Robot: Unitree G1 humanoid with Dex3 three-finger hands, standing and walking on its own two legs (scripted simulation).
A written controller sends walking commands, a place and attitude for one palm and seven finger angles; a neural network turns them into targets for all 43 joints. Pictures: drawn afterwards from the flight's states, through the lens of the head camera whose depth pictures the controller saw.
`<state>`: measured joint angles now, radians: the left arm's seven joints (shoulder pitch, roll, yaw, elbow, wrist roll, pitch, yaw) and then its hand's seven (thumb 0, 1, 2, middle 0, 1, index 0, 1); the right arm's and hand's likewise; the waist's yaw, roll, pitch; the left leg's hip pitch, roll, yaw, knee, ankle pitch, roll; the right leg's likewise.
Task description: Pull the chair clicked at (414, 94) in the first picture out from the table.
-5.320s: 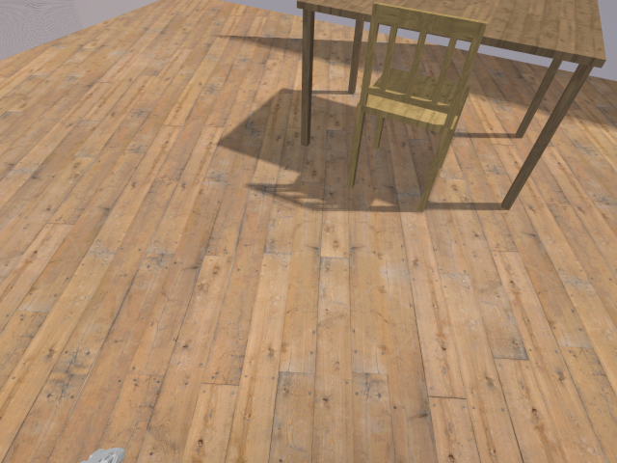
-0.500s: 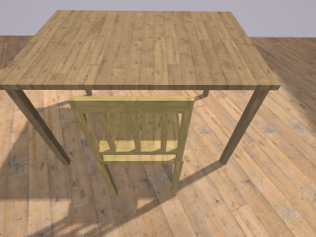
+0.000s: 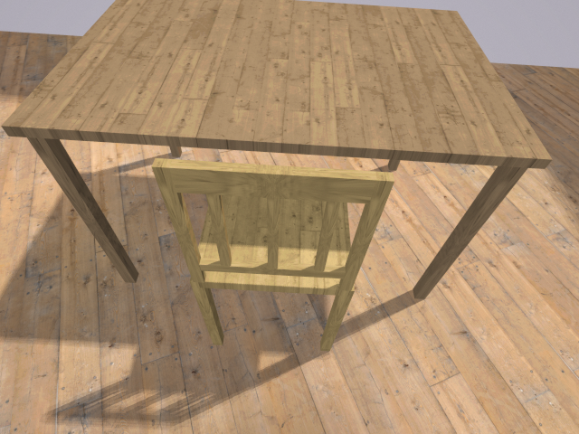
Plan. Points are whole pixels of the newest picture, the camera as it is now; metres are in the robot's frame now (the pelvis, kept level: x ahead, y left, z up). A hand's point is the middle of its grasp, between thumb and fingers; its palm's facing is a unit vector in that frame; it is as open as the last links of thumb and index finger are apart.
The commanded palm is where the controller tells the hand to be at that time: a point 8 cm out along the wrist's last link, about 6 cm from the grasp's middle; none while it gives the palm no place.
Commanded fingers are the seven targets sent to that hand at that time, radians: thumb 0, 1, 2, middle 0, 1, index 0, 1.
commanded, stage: come to a stop and stand still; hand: left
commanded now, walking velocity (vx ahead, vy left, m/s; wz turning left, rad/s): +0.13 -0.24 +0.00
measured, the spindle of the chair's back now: (273, 234) +0.49 +0.07 -0.10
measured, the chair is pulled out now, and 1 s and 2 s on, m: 0.00 0.00 0.00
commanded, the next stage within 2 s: look again from close up in 0.98 s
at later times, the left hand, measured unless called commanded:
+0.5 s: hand out of the picture +0.01 +0.17 -0.17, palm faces -0.02 -0.98 -0.19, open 7.4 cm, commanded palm none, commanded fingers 0.00 0.90 0.90 -0.20 -0.30 -0.20 -0.30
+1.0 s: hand out of the picture -0.03 +0.10 -0.16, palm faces +0.04 -0.99 -0.16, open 7.3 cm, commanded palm none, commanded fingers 0.00 0.90 0.90 -0.20 -0.30 -0.20 -0.30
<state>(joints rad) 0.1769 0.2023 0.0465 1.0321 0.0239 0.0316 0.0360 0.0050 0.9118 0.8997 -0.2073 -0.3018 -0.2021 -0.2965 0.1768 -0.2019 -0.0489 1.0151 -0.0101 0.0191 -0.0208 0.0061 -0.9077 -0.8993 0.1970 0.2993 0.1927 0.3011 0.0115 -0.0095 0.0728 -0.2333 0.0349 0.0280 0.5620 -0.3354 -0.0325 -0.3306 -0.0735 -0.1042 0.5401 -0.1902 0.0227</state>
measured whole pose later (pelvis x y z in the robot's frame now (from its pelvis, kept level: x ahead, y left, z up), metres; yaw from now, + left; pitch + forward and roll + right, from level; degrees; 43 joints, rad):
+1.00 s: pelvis -0.01 -0.06 +0.01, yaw +0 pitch -1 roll +0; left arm 0.29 0.12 0.00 1.16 0.00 0.00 0.03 0.01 0.92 0.90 -0.20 -0.30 -0.20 -0.30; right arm 0.24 -0.14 -0.01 1.16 -0.01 0.01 -0.05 0.01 -0.91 -0.90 0.20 0.30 0.19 0.30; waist 0.00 0.01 0.05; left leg -0.16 0.08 0.01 0.42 -0.23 -0.07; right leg -0.08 0.05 -0.05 0.39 -0.29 -0.06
